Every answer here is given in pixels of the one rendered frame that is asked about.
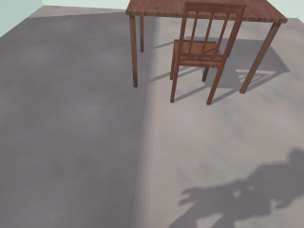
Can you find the table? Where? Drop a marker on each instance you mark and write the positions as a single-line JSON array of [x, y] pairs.
[[256, 11]]

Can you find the chair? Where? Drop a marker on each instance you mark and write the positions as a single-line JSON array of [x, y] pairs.
[[195, 53]]

